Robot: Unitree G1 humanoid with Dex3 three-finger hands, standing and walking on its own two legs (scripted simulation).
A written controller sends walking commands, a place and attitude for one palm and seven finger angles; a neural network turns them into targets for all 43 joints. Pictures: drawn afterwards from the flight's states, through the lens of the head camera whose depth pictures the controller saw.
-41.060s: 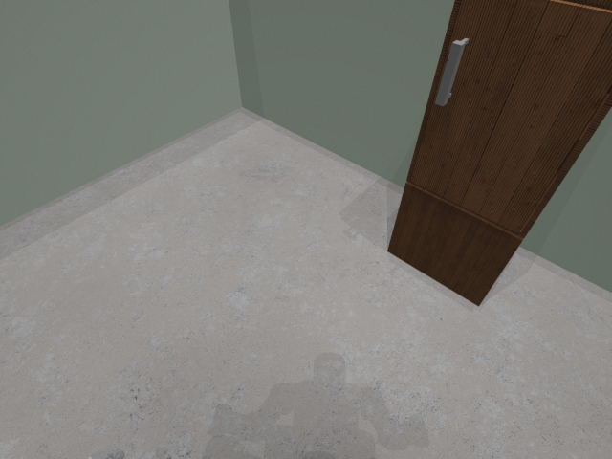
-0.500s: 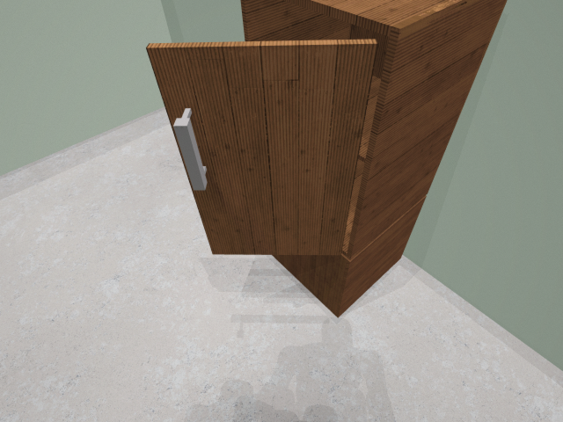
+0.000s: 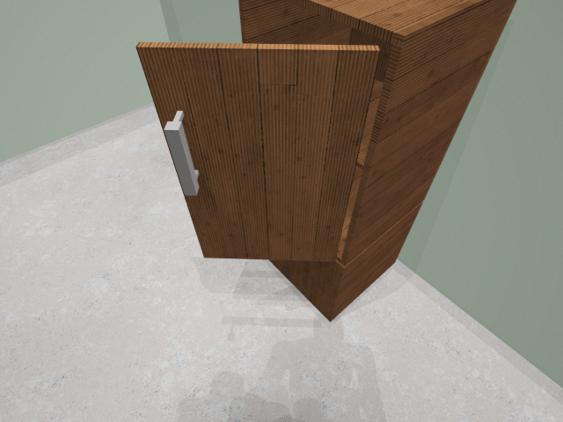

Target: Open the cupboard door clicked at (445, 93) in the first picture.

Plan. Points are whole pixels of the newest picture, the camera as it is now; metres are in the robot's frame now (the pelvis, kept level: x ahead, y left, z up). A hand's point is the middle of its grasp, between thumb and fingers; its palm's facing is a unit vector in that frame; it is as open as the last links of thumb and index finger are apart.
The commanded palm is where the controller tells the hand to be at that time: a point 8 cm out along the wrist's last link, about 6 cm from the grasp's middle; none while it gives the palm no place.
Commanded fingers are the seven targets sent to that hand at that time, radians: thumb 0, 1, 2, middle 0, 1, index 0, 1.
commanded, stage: look again from close up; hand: left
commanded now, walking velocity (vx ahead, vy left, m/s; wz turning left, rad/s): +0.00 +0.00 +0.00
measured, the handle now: (185, 154) +0.55 +0.22 +0.06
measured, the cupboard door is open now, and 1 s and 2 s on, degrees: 47 47 47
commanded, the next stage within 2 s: raise the hand with hooked fingers in 0.18 s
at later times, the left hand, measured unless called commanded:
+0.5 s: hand (153, 352) +0.21 +0.19 +0.00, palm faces +0.23 -0.97 -0.07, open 7.7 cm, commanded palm +0.11 +0.24 -0.05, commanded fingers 0.00 0.62 0.78 -0.22 -0.48 -0.22 -0.48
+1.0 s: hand (141, 372) +0.18 +0.20 -0.01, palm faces -0.08 -1.00 -0.06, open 10.4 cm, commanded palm +0.14 +0.27 +0.00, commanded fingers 0.00 0.04 0.53 -0.26 -0.86 -0.26 -0.86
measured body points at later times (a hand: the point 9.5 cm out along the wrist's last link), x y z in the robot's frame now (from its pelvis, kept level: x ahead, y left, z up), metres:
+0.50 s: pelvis -0.02 +0.00 -0.02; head -0.01 -0.02 +0.43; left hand +0.19 +0.24 +0.01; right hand +0.13 -0.25 -0.12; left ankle -0.03 +0.11 -0.74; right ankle +0.00 -0.11 -0.74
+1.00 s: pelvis -0.05 +0.00 -0.07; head +0.00 +0.00 +0.38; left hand +0.18 +0.26 +0.00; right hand +0.14 -0.20 -0.15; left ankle -0.03 +0.11 -0.74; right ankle +0.00 -0.11 -0.74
